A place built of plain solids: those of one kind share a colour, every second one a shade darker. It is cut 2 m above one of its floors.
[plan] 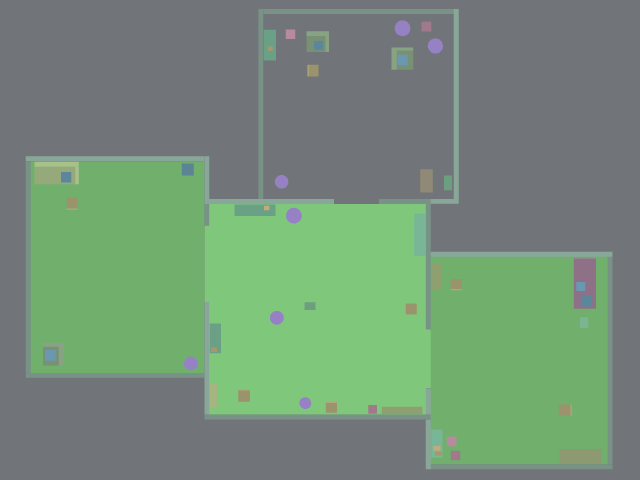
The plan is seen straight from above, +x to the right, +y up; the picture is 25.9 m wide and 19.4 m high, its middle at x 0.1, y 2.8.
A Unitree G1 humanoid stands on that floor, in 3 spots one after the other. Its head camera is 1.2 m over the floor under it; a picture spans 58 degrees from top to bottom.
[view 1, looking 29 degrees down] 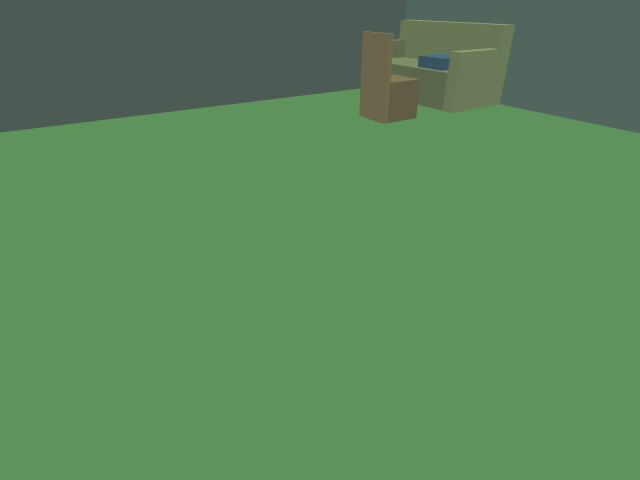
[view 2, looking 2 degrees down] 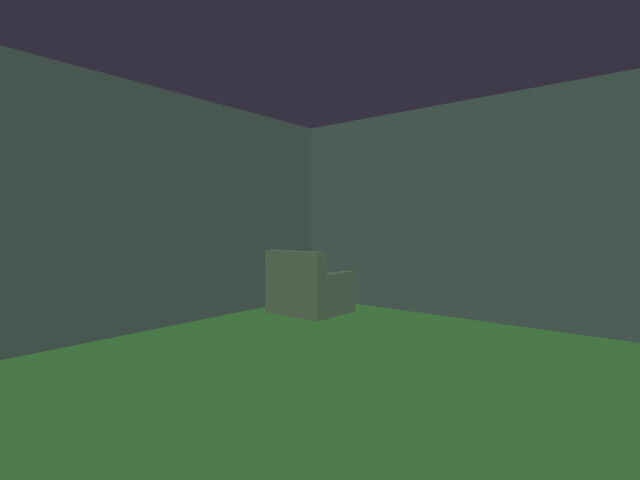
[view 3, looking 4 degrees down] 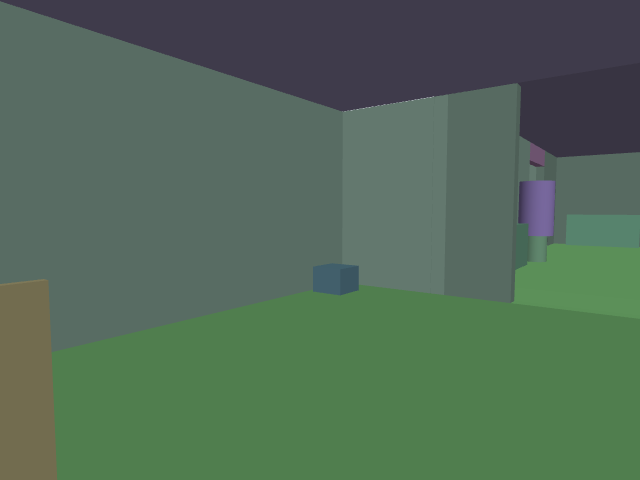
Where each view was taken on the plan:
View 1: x -6.05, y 0.82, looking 147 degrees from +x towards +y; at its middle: floor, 2.48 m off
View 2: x -6.15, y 2.02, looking -141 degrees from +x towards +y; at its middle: wall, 7.00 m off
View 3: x -10.45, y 2.02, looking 37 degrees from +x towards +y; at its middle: wall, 6.61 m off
